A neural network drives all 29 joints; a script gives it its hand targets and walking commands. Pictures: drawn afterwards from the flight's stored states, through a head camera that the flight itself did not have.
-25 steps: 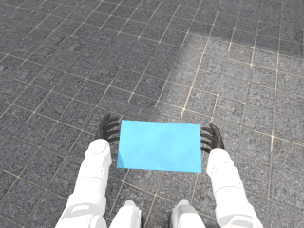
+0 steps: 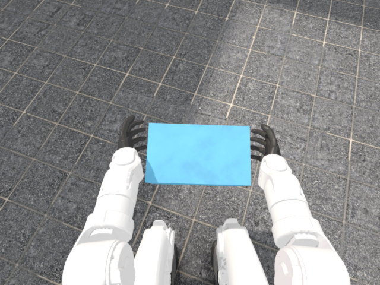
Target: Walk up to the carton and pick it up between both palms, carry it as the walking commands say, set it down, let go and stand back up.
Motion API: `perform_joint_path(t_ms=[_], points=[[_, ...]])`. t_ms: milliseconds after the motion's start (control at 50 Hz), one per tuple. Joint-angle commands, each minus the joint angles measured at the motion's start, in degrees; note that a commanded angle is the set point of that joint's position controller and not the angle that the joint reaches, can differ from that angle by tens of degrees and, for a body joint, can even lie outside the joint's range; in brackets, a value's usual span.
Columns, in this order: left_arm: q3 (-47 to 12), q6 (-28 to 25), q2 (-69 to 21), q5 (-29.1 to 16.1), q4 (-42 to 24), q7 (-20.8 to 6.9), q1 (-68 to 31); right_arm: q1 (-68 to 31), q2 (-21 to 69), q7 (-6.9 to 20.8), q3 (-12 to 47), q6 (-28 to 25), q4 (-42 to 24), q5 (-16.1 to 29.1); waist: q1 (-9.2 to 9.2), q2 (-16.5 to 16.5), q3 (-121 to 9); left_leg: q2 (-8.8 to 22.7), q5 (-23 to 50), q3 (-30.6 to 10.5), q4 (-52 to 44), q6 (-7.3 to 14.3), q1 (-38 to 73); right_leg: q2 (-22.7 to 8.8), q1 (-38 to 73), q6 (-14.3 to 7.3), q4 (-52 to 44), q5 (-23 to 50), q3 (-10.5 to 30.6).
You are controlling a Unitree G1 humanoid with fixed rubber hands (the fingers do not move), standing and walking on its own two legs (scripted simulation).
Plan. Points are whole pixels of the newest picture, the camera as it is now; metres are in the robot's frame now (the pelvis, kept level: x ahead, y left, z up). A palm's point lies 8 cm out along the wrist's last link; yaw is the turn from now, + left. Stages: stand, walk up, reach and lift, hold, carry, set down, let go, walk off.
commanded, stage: set down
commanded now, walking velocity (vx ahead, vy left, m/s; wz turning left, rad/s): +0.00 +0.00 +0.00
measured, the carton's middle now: (197, 158) +0.43 -0.01 -0.15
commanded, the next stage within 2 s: none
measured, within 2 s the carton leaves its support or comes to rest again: neither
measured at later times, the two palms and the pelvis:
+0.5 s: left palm (139, 154) +0.44 +0.14 -0.14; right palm (259, 159) +0.42 -0.18 -0.16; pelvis -0.02 +0.00 -0.07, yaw +0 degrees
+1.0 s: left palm (147, 158) +0.46 +0.14 -0.24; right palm (249, 159) +0.46 -0.18 -0.26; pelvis -0.04 +0.00 -0.14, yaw +0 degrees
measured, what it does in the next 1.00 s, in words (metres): lowers itself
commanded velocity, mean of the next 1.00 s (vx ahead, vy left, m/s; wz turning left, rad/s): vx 0.00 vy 0.00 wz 0.00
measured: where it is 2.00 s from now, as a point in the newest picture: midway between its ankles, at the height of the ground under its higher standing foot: (194, 280)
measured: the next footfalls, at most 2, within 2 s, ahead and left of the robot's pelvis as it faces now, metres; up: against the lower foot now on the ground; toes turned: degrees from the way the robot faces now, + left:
none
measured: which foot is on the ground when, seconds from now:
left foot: down 0.00-1.00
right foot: down 0.00-1.00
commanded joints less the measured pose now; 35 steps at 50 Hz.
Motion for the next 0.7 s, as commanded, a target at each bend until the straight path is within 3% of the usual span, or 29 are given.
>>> perform_joint_path(t_ms=[0,60,100,180,200,220,260,280,380,420,440,500,520,600,620,680], points=[[-30.36,-1.34,-60.35,-7.48,-3.56,-21.67,-38.95,-46.52,55.36,21.21,28.09,-5.58,-14.42,9.28,-0.78,-0.30,-59.33,-6.79,13.11,-2.99,-7.19,-0.86,26.45,6.94,32.61,0.87,-7.41,13.59,3.05],[-28.83,-1.41,-58.36,-6.87,-0.98,-21.57,-39.93,-47.35,54.55,21.10,26.32,-5.26,-11.23,8.94,-0.59,-1.27,-54.66,-6.60,10.13,-2.69,-6.25,-0.57,22.11,7.11,28.84,1.07,-6.06,11.28,2.78],[-29.85,-1.92,-58.21,-7.83,-4.17,-21.21,-42.82,-48.60,54.13,20.83,27.23,-5.67,-13.16,9.31,-0.85,-1.57,-59.45,-6.79,12.61,-2.71,-4.54,-0.75,23.69,7.34,28.72,1.06,-4.59,13.29,2.44],[-29.91,-1.90,-57.95,-8.09,-2.52,-20.76,-43.02,-48.98,54.26,20.30,26.75,-5.78,-11.31,9.89,-0.59,-0.29,-59.11,-6.95,11.55,-2.09,-3.00,-0.73,21.39,7.40,25.95,1.26,-2.78,12.37,2.02],[-29.91,-1.98,-57.49,-8.27,-3.41,-20.77,-44.84,-49.61,53.15,20.17,26.24,-5.79,-11.72,9.48,-1.17,-0.50,-59.35,-6.85,11.11,-1.71,-1.85,-1.08,19.73,7.44,26.23,0.83,-2.16,12.54,2.52],[-29.58,-2.05,-57.39,-8.59,-4.52,-20.70,-45.95,-51.42,53.06,20.06,27.40,-5.90,-13.36,10.16,-0.15,-0.59,-62.30,-7.01,12.76,-1.76,-1.22,-0.87,20.67,7.49,26.55,0.92,-1.35,13.84,2.49],[-29.67,-2.02,-56.68,-9.29,-4.52,-20.50,-45.99,-53.95,52.35,19.75,28.74,-5.94,-15.66,10.81,-0.04,-2.21,-64.73,-7.01,13.87,-1.82,0.36,-0.66,19.11,7.38,27.57,1.21,0.26,15.25,2.33],[-29.00,-1.75,-57.03,-8.88,-2.85,-20.55,-45.00,-52.30,52.23,19.60,27.47,-5.84,-13.18,10.51,-0.31,-1.26,-61.56,-7.18,12.91,-1.26,0.38,-0.86,16.71,7.46,26.48,1.19,0.11,14.66,2.34],[-29.27,-1.64,-55.94,-9.46,-4.76,-20.46,-47.94,-55.00,51.36,19.30,28.36,-5.41,-14.56,11.34,0.36,-1.94,-64.81,-7.15,12.10,-0.78,3.20,-0.85,14.59,7.51,25.29,1.09,2.82,14.36,2.12],[-29.08,-1.38,-55.84,-9.40,-3.84,-20.48,-48.62,-55.89,51.14,19.16,27.74,-5.45,-14.48,11.20,-0.25,-1.97,-64.27,-7.11,11.73,-0.82,3.94,-0.73,13.76,7.62,24.16,1.17,3.71,14.30,2.01],[-29.81,-1.87,-55.02,-10.32,-6.66,-20.37,-50.26,-56.29,52.04,18.91,28.76,-5.53,-16.49,11.92,-0.32,-3.14,-68.99,-7.22,12.83,-0.29,5.16,-0.73,14.03,7.72,27.31,1.21,3.89,15.72,2.43],[-28.96,-1.55,-54.55,-10.00,-5.07,-20.21,-50.46,-57.55,50.71,18.57,28.53,-5.40,-15.05,12.20,0.48,-2.59,-66.64,-7.06,11.63,-0.28,6.13,-0.62,10.90,7.59,25.26,1.20,5.67,15.14,2.30],[-28.19,-1.39,-54.07,-10.13,-4.16,-20.31,-50.99,-58.19,50.19,18.53,27.74,-5.32,-14.05,11.81,-0.70,-3.88,-64.49,-6.94,10.31,-0.79,6.28,-0.37,9.97,7.58,23.02,1.38,5.94,13.88,1.75],[-28.02,-1.39,-52.06,-10.16,-5.81,-20.56,-53.11,-61.92,49.78,18.06,29.10,-5.39,-17.02,13.28,1.56,-3.51,-69.60,-7.16,11.40,0.57,9.56,-0.25,7.85,7.38,24.92,1.27,8.24,15.60,2.68],[-28.36,-1.43,-52.00,-10.98,-5.90,-20.52,-54.81,-61.75,49.06,17.87,28.42,-5.39,-16.16,13.08,0.17,-3.64,-68.60,-7.12,10.97,0.51,10.04,-0.49,6.75,7.53,25.16,1.00,8.23,15.65,2.96],[-28.96,-1.63,-52.29,-11.34,-6.65,-20.27,-54.76,-62.62,49.24,17.71,29.38,-5.53,-15.95,13.55,0.62,-3.70,-70.89,-7.23,11.28,0.94,11.68,-0.58,5.93,7.44,24.83,0.92,10.13,16.59,2.56]])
